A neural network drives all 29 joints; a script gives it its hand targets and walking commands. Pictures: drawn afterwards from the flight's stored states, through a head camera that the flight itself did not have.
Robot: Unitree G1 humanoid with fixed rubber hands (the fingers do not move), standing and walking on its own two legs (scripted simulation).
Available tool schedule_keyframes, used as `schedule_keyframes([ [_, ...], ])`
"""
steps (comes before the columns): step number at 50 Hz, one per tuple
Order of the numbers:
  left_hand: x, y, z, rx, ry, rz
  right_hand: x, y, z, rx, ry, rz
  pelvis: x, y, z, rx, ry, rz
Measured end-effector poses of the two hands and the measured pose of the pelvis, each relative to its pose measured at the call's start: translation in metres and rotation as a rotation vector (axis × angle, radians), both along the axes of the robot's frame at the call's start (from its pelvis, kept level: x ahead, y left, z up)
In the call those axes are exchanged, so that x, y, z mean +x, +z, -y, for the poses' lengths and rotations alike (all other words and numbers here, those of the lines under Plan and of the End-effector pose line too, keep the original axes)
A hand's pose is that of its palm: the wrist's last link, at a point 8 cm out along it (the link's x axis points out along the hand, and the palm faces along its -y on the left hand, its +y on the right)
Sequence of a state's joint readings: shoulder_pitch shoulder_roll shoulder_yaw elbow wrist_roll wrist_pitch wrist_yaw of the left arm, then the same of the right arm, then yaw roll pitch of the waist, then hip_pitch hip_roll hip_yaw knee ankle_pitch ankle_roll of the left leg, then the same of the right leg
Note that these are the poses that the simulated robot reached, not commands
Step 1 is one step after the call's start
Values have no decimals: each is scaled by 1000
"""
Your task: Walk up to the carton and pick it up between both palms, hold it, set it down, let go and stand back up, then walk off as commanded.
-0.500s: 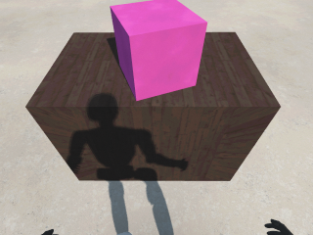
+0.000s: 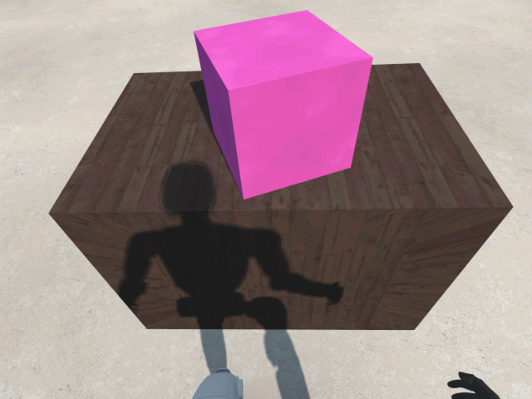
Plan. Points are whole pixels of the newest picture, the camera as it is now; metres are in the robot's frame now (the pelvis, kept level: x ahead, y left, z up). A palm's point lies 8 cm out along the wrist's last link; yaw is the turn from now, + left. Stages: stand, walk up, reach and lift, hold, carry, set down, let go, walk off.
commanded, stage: walk up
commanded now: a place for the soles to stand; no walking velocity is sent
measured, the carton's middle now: (276, 102) +0.70 -0.03 +0.08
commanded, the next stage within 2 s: none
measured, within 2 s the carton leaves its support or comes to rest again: neither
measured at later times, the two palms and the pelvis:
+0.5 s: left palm (104, 357) +0.22 +0.30 -0.11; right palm (474, 329) +0.23 -0.33 -0.08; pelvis +0.15 -0.01 -0.01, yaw -1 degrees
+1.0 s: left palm (123, 304) +0.32 +0.29 -0.10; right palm (458, 286) +0.31 -0.33 -0.07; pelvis +0.21 -0.01 -0.01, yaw -1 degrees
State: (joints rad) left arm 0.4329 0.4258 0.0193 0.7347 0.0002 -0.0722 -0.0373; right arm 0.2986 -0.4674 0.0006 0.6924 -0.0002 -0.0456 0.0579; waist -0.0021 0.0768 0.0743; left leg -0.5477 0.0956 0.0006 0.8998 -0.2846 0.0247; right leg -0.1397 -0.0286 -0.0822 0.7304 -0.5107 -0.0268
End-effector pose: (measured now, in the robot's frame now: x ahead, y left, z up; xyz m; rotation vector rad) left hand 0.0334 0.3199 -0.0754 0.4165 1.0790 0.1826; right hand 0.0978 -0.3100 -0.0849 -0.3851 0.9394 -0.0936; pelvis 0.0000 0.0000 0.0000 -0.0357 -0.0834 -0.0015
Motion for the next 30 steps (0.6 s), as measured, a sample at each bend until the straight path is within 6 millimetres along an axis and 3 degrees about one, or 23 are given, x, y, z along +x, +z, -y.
schedule_keyframes([
  [5,51,-22,-21,-30,-13,-7,37,-4,-24,-24,3,-11,39,-11,-25,22,4,-31],
  [12,118,-30,-21,-69,-47,33,55,11,-23,-87,-34,-43,76,-7,-34,36,-16,-46],
  [20,163,-37,4,-105,-45,27,96,19,0,-115,-40,-24,116,-7,-14,71,-15,-50],
  [25,191,-30,21,-70,-36,37,137,2,18,-87,-48,16,147,-15,7,68,-16,-61],
  [30,204,-16,24,-28,-25,26,170,-8,19,-46,-41,25,166,-11,16,57,-6,-44],
])
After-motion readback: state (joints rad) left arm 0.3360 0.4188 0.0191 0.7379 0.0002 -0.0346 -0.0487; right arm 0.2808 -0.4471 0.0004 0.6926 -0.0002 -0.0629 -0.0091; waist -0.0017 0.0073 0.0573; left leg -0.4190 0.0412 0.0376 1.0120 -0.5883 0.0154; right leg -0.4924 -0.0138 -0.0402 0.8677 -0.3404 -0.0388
